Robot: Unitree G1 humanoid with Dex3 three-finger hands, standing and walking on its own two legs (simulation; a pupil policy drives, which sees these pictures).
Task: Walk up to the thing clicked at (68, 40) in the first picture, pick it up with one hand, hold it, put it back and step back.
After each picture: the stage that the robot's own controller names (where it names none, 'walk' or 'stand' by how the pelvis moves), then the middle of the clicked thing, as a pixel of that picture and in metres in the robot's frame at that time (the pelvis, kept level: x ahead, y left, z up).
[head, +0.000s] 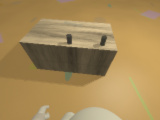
stand; (69, 39) +0.88 +0.29 -0.11
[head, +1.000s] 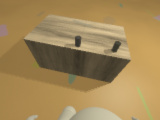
walk; (78, 41) +0.79 +0.17 -0.09
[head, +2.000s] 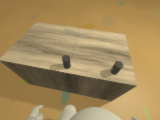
stand; (66, 62) +0.47 +0.21 -0.08
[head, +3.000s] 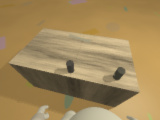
stand; (70, 66) +0.46 +0.19 -0.10
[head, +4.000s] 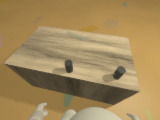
stand; (69, 66) +0.44 +0.20 -0.10
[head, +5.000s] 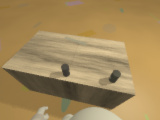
stand; (65, 70) +0.43 +0.22 -0.11
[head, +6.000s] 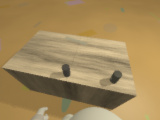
stand; (66, 70) +0.42 +0.21 -0.11
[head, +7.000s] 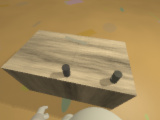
rise first; (66, 70) +0.42 +0.21 -0.11
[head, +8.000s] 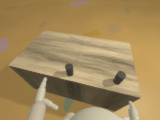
rise first; (69, 70) +0.43 +0.21 -0.11
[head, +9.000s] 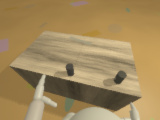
go down; (70, 70) +0.43 +0.20 -0.11
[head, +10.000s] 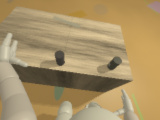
go down; (60, 58) +0.46 +0.19 -0.06
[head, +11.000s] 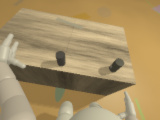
go down; (60, 59) +0.45 +0.20 -0.04
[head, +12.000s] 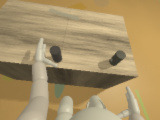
close in; (56, 54) +0.45 +0.20 -0.01
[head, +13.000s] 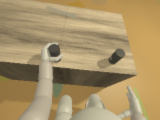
lift; (55, 53) +0.45 +0.20 +0.00
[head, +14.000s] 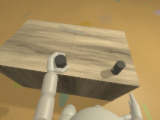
lift; (61, 64) +0.36 +0.18 +0.07
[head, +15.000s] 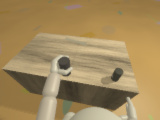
hold; (65, 67) +0.33 +0.17 +0.11
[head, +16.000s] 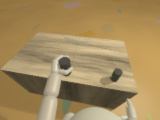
hold; (65, 66) +0.33 +0.16 +0.10
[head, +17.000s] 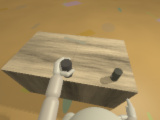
hold; (67, 68) +0.33 +0.16 +0.08
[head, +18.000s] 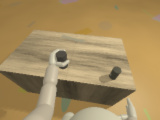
crouch; (62, 60) +0.39 +0.19 +0.09
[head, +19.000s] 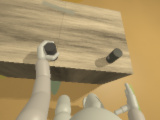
lower; (51, 52) +0.46 +0.21 -0.02
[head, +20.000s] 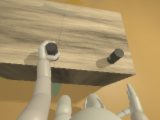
lower; (52, 52) +0.46 +0.20 +0.00
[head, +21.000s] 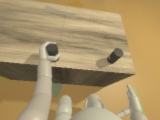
lower; (53, 53) +0.46 +0.20 +0.00
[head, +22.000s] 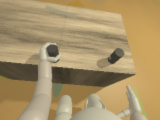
lower; (53, 54) +0.45 +0.20 +0.00
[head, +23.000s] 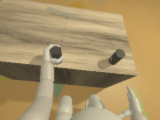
loosen; (56, 55) +0.44 +0.19 +0.00
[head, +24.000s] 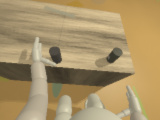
withdraw; (56, 55) +0.44 +0.18 -0.01
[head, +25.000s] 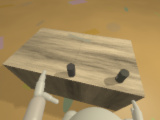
sink last; (71, 70) +0.40 +0.17 -0.06
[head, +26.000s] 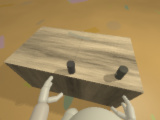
stand; (71, 67) +0.43 +0.18 -0.06
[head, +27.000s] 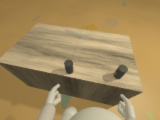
stand; (69, 67) +0.42 +0.18 -0.05
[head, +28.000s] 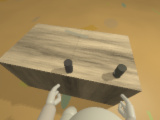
stand; (68, 66) +0.42 +0.18 -0.05
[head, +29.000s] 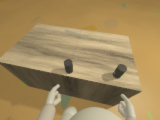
stand; (68, 66) +0.42 +0.18 -0.05
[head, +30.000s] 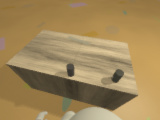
stand; (70, 70) +0.43 +0.18 -0.09
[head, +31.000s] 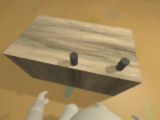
walk; (73, 59) +0.48 +0.14 -0.08
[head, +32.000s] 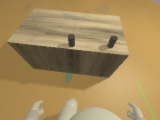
walk; (71, 40) +0.68 +0.22 -0.08
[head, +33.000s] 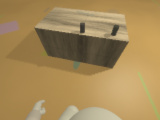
stand; (82, 28) +1.01 +0.18 -0.08
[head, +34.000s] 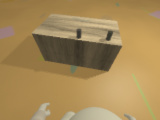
stand; (78, 33) +1.01 +0.20 -0.11
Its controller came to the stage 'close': yes
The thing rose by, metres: 0.20
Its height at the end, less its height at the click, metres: +0.00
